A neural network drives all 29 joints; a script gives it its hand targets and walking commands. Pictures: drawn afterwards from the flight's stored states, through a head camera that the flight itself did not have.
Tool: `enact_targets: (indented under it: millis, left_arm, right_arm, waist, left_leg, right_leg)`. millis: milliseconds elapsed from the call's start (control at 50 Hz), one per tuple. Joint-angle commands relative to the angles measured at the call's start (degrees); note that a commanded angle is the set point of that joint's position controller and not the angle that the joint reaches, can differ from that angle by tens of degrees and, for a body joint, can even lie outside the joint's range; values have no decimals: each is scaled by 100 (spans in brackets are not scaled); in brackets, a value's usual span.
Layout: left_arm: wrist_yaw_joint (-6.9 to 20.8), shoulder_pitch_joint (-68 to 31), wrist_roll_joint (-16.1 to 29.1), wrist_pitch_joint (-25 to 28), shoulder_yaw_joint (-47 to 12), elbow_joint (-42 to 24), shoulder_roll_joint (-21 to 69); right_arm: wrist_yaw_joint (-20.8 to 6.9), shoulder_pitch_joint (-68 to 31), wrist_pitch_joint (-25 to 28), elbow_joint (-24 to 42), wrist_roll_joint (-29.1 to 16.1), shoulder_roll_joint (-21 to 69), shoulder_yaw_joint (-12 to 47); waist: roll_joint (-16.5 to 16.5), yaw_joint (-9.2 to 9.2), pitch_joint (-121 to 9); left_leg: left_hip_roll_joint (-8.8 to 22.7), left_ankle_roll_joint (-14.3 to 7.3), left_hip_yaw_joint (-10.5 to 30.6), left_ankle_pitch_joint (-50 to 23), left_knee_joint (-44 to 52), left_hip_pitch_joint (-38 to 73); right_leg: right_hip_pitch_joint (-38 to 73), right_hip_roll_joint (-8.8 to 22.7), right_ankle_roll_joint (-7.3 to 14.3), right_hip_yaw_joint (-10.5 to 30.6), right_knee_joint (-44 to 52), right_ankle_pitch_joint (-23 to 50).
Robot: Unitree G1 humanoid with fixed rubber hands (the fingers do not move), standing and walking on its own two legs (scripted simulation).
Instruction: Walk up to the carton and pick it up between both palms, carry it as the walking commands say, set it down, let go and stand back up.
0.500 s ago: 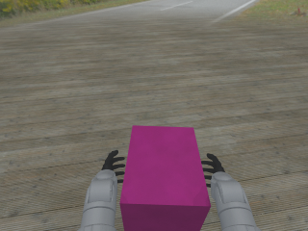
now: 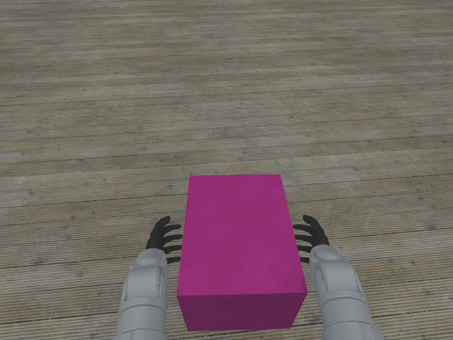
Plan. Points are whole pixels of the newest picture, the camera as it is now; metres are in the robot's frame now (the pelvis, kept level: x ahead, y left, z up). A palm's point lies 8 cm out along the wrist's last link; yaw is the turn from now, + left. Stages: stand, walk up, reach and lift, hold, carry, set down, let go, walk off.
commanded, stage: set down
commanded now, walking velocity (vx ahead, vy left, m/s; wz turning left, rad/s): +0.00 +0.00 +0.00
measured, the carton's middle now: (237, 247) +0.36 +0.03 -0.09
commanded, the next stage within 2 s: none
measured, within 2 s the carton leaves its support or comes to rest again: neither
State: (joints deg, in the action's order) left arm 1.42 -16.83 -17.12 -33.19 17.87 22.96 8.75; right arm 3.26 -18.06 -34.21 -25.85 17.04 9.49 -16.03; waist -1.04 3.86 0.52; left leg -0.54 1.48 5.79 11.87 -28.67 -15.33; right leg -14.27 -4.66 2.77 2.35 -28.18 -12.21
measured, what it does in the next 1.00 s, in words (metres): lowers itself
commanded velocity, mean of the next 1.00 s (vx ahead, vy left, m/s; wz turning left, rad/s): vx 0.00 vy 0.00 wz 0.00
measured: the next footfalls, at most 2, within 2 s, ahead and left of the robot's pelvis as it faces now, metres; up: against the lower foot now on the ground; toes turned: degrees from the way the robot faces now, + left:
none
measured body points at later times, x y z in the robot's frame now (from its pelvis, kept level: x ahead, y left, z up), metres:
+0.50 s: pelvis -0.02 +0.03 -0.04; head +0.11 +0.03 +0.39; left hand +0.34 +0.18 -0.10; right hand +0.34 -0.13 -0.10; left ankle +0.04 +0.14 -0.74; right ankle +0.03 -0.09 -0.74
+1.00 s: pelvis -0.03 +0.00 -0.11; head +0.16 +0.00 +0.30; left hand +0.36 +0.18 -0.18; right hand +0.37 -0.12 -0.19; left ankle +0.04 +0.14 -0.74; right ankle +0.03 -0.09 -0.74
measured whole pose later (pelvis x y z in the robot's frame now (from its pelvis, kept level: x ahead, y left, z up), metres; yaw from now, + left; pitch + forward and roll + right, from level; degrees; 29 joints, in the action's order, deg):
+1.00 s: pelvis -0.03 +0.00 -0.11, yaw +0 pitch +33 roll +1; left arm -2.4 -34.9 -15.2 -14.8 26.4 33.2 7.6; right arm 7.5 -34.3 -15.9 -34.0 14.6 8.3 -21.5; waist -0.5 2.4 -10.4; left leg -3.0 2.1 4.6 20.8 -64.1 -76.3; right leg -76.2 -4.6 1.9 1.5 -65.4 -22.0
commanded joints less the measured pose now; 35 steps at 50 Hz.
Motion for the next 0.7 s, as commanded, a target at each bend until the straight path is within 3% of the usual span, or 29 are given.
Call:
enact_targets:
  millis: [0, 20, 40, 60, 100, 120, 140, 220, 240, 260, 280, 320, 360, 420, 440, 460, 480, 500, 540, 560, 600, 640, 680]
  left_arm:
    - [1419, -3552, 1028, 475, -2571, 482, 5177]
    - [1382, -3569, 984, 496, -2451, 700, 5211]
    - [1379, -3624, 927, 583, -2354, 766, 5369]
    - [1342, -3455, 813, 634, -2240, 936, 5369]
    - [1294, -3705, 698, 811, -2058, 1020, 5372]
    - [1277, -3531, 646, 865, -1966, 1217, 5558]
    - [1255, -3404, 615, 952, -1946, 1188, 5551]
    - [1116, -3170, 564, 1196, -1869, 1563, 5803]
    - [1079, -3269, 558, 1280, -1941, 1364, 5842]
    - [1066, -3588, 726, 1374, -2136, 1300, 5909]
    - [1043, -3517, 676, 1441, -2154, 1221, 5890]
    - [990, -3656, 784, 1629, -2465, 904, 5840]
    - [945, -3813, 818, 1689, -2558, 854, 5720]
    - [878, -3634, 769, 1759, -2723, 720, 5834]
    - [885, -3722, 773, 1770, -2755, 763, 5748]
    - [898, -3847, 763, 1752, -2698, 861, 5773]
    - [909, -3756, 658, 1737, -2624, 980, 5775]
    - [916, -3765, 681, 1732, -2637, 1062, 5747]
    - [961, -3922, 643, 1758, -2591, 1062, 5751]
    - [1004, -4206, 662, 1774, -2585, 987, 5686]
    - [1041, -4208, 672, 1796, -2450, 1059, 5542]
    - [1093, -4342, 675, 1817, -2458, 1029, 5556]
    - [1139, -4459, 753, 1830, -2449, 1108, 5565]
  right_arm:
    - [-1591, -3794, 782, -126, -1148, 5201, 2283]
    - [-1629, -3661, 794, -502, -1027, 5070, 2119]
    - [-1653, -3906, 886, -516, -975, 5154, 2124]
    - [-1692, -3875, 928, -594, -956, 5026, 2046]
    - [-1730, -4056, 1087, -730, -764, 4904, 1832]
    - [-1731, -4358, 1182, -549, -864, 4905, 1954]
    - [-1763, -4211, 1255, -619, -777, 4785, 1837]
    - [-1800, -4542, 1574, -351, -708, 4527, 2023]
    - [-1822, -4312, 1639, -430, -580, 4450, 2016]
    - [-1817, -4490, 1699, -446, -642, 4546, 2101]
    - [-1834, -4456, 1731, -475, -658, 4612, 2254]
    - [-1891, -4452, 1874, -336, -758, 4820, 2523]
    - [-1885, -4461, 1901, -414, -777, 4870, 2564]
    - [-1937, -4468, 1979, -393, -919, 4947, 2781]
    - [-1945, -4463, 1989, -476, -920, 4969, 2788]
    - [-1920, -4556, 2000, -579, -849, 4856, 2640]
    - [-1917, -4587, 2022, -585, -826, 4770, 2640]
    - [-1921, -4482, 2019, -691, -786, 4785, 2515]
    - [-1893, -4718, 1996, -750, -769, 4899, 2530]
    - [-1885, -4640, 1988, -884, -752, 4854, 2441]
    - [-1828, -4753, 1963, -877, -741, 5021, 2567]
    - [-1764, -4633, 1950, -1010, -650, 5017, 2440]
    - [-1688, -4833, 2012, -846, -728, 5147, 2584]
  waist:
    - [306, -233, -1733]
    - [244, -282, -1623]
    - [163, -201, -1829]
    - [339, -176, -1709]
    - [268, -270, -1822]
    - [294, -92, -2083]
    - [312, -199, -2183]
    - [228, -204, -2672]
    - [339, -280, -2783]
    - [118, -409, -2950]
    - [130, -292, -3169]
    - [9, -243, -3775]
    - [-135, -260, -3932]
    - [92, -87, -4268]
    - [197, -76, -4340]
    - [250, -204, -4126]
    - [441, -139, -4102]
    - [368, -293, -3934]
    - [265, -273, -3993]
    - [261, -384, -3926]
    - [-8, -253, -4148]
    - [-69, -418, -4258]
    - [-101, -359, -4561]
  left_leg:
    - [-265, -242, -168, 300, 74, 19]
    - [-278, -225, -174, 358, 123, -56]
    - [-270, -217, -154, 349, 37, -36]
    - [-271, -197, -137, 209, 38, -158]
    - [-265, -177, -113, 8, -152, -217]
    - [-284, -166, -103, -64, -240, -225]
    - [-272, -146, -57, -494, -293, -185]
    - [-293, -80, 60, -1060, -630, -247]
    - [-338, 1, 42, -1132, -729, -316]
    - [-322, -44, 90, -1146, -819, -345]
    - [-350, -50, 106, -1311, -921, -343]
    - [-348, -39, 158, -1777, -1129, -274]
    - [-402, -62, 132, -1663, -1310, -564]
    - [-443, -46, 162, -1909, -1513, -556]
    - [-464, -26, 109, -1740, -1580, -746]
    - [-492, -17, 87, -1467, -1587, -928]
    - [-508, 5, 90, -1396, -1672, -1126]
    - [-507, -35, 109, -1227, -1656, -1227]
    - [-540, -30, 37, -917, -1820, -1548]
    - [-541, -38, 0, -793, -1846, -1824]
    - [-576, -119, -25, -740, -2048, -2046]
    - [-593, -129, -59, -741, -2160, -2429]
    - [-640, -152, -90, -835, -2407, -2556]
  right_leg:
    - [-154, 141, -140, 431, 297, -427]
    - [-180, 108, -112, 352, 250, -495]
    - [-280, 100, -103, 377, 162, -593]
    - [-392, 82, -95, 314, 38, -393]
    - [-842, 36, -70, 268, -140, -255]
    - [-858, 21, -69, 262, -262, -242]
    - [-1044, -24, -62, 206, -348, 116]
    - [-1622, -89, -25, 164, -705, 293]
    - [-1697, -109, 5, 168, -765, 332]
    - [-1776, -140, 6, 177, -821, 339]
    - [-1893, -151, -23, 156, -950, 460]
    - [-1954, -181, -52, 211, -1092, 788]
    - [-2126, -211, -83, 186, -1256, 817]
    - [-2553, -261, -81, 165, -1479, 772]
    - [-2575, -272, -75, 187, -1512, 722]
    - [-2727, -249, -57, 175, -1519, 571]
    - [-2816, -230, -36, 204, -1619, 562]
    - [-2941, -224, -55, 160, -1647, 423]
    - [-2993, -245, -100, 185, -1764, 344]
    - [-3095, -224, -95, 179, -1791, 346]
    - [-3019, -228, -150, 223, -1917, 426]
    - [-3004, -253, -177, 181, -2086, 569]
    - [-3021, -250, -206, 223, -2260, 740]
